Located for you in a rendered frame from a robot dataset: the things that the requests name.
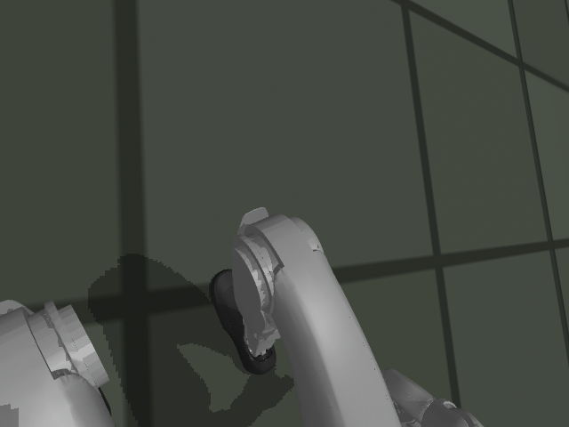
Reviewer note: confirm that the right robot arm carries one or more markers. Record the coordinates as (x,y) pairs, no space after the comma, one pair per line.
(443,413)

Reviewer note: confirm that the right robot hand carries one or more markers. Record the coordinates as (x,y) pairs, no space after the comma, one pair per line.
(408,396)

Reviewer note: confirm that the right robot foot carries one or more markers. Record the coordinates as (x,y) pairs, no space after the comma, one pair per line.
(223,299)

